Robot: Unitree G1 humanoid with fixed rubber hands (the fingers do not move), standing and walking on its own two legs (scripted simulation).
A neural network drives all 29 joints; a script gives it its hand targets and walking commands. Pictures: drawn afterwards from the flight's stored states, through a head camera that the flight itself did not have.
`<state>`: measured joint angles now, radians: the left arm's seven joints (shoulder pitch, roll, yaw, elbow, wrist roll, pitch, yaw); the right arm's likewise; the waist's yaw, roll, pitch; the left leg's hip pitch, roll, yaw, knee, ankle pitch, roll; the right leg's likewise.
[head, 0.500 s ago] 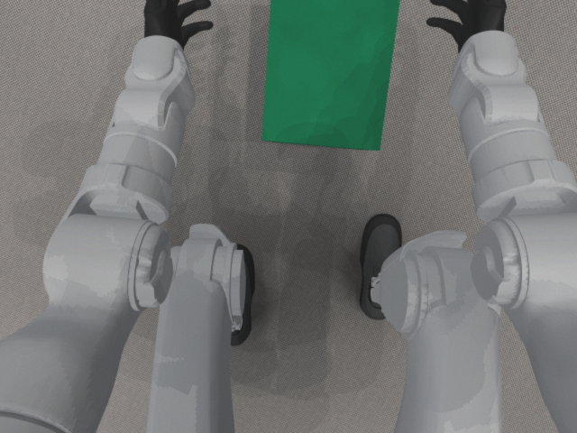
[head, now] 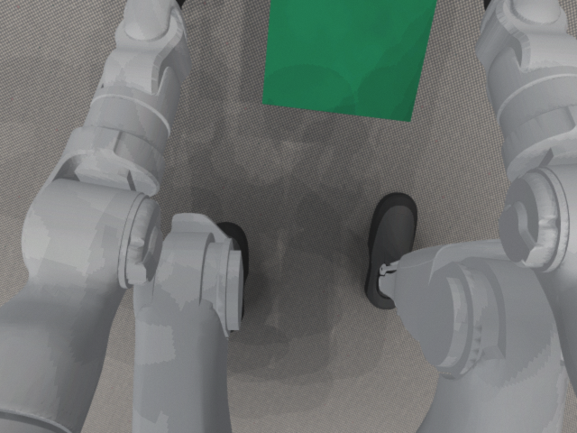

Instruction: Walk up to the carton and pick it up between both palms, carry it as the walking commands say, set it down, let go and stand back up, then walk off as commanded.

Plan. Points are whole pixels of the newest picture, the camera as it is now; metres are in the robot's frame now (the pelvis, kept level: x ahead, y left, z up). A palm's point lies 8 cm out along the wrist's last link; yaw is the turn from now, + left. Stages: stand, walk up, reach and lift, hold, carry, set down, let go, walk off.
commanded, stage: reach and lift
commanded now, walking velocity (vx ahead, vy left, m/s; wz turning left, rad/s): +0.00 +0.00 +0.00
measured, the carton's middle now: (344, 12) +0.53 -0.05 -0.29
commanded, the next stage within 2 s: none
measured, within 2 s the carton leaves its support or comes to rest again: leaves its support in 0.96 s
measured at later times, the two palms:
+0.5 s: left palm out of the picture +0.54 +0.11 -0.20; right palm out of the picture +0.54 -0.18 -0.20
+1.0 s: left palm out of the picture +0.55 +0.11 -0.19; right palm out of the picture +0.55 -0.16 -0.19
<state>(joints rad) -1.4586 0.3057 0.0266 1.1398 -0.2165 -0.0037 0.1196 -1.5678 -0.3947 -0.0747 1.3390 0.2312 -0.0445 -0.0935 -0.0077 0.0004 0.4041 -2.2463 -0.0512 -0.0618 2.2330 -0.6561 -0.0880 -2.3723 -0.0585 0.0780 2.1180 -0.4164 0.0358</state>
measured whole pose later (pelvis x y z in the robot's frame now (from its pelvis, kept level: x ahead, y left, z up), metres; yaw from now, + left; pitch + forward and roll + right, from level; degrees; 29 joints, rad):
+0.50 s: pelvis -0.01 +0.00 +0.00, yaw +0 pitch +37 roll +1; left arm -1.52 0.23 0.06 1.15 -0.13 0.01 0.11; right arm -1.60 -0.36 -0.09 1.35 0.18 -0.05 -0.10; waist -0.01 0.01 0.43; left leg -2.24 -0.05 -0.06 2.22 -0.64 -0.09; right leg -2.36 -0.06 0.08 2.11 -0.40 0.04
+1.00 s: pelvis +0.01 +0.00 -0.01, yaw +1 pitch +40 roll +2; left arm -1.49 0.15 0.33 1.07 0.13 0.15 0.03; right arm -1.54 -0.30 -0.26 1.24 -0.02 0.10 -0.04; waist 0.00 -0.01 0.33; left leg -2.27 -0.05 -0.06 2.25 -0.68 -0.09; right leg -2.41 -0.05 0.09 2.15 -0.44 0.04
